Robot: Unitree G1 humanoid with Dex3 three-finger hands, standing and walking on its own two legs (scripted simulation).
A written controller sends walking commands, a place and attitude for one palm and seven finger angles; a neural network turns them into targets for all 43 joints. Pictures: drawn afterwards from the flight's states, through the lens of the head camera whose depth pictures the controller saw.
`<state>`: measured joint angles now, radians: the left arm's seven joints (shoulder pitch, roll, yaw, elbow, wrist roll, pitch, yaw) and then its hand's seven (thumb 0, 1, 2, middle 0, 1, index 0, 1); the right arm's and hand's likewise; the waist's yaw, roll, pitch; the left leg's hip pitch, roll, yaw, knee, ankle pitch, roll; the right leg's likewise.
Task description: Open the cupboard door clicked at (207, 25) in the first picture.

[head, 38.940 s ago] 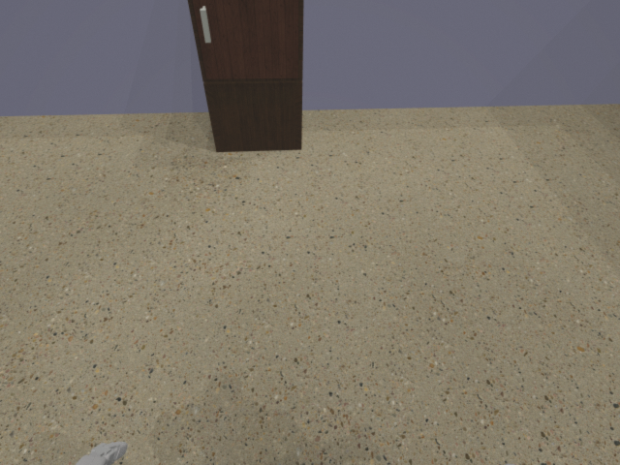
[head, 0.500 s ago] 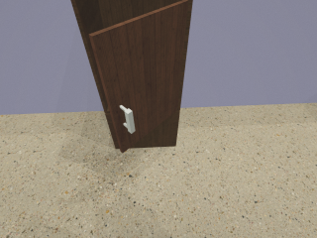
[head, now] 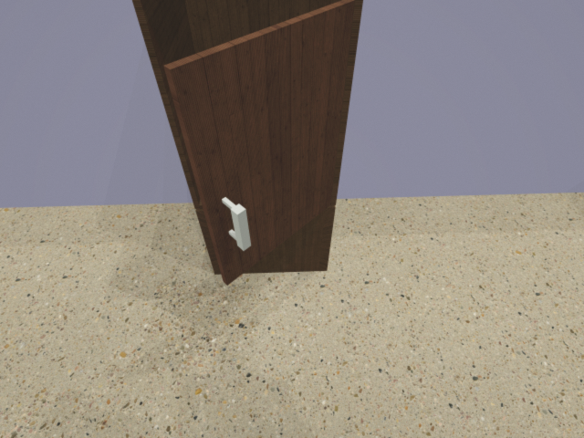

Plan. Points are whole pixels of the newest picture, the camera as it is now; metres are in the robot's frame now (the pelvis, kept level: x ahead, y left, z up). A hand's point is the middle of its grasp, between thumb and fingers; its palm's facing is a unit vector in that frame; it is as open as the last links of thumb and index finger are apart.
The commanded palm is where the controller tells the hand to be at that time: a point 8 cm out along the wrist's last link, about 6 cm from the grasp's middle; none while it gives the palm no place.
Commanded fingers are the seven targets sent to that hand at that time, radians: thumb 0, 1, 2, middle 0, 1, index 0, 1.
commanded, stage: look to check the result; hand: left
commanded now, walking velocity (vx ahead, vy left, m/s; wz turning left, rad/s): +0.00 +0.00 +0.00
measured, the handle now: (235, 223) +0.55 +0.16 -0.11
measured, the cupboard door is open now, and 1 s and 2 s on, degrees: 43 43 43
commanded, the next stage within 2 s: walk to a spot facing it in 0.28 s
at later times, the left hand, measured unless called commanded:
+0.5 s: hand out of the picture +0.00 +0.15 -0.18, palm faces +0.04 -0.98 -0.18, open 7.3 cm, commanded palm none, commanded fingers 0.00 0.90 0.90 -0.20 -0.30 -0.20 -0.30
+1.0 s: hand out of the picture +0.09 +0.13 -0.16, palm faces -0.18 -0.93 -0.32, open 7.3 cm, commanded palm none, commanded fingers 0.00 0.90 0.90 -0.20 -0.30 -0.20 -0.30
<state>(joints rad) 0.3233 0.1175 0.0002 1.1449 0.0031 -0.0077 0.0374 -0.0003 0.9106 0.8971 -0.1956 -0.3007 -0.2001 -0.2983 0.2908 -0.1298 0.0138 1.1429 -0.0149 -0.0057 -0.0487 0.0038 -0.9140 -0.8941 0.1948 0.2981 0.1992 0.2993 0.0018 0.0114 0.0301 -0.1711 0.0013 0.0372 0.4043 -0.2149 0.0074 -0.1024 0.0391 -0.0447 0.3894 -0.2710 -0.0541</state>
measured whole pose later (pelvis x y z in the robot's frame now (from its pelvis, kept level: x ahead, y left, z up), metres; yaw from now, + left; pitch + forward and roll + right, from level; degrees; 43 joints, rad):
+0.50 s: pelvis +0.01 -0.01 +0.00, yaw -1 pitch -1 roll +1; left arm 0.30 0.12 0.01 1.13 0.00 0.00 0.03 0.00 0.91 0.90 -0.20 -0.30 -0.20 -0.30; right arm 0.28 -0.13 0.01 1.14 -0.02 0.00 -0.05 0.00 -0.91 -0.89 0.20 0.30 0.20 0.30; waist 0.01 0.01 0.04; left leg -0.16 0.01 0.05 0.42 -0.24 0.00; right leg -0.10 0.05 -0.03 0.40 -0.29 -0.06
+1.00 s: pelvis -0.01 -0.07 -0.01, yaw -17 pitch +1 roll +3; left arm 0.22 0.20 0.09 0.96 0.02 0.03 0.01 0.00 0.91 0.90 -0.20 -0.30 -0.20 -0.30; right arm 0.12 -0.23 -0.07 0.97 -0.01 0.05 -0.03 0.01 -0.91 -0.89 0.20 0.30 0.20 0.30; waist 0.04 0.02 0.10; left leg -0.48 0.04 0.03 1.15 -0.42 -0.05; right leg -0.27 0.07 0.04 0.55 -0.29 -0.11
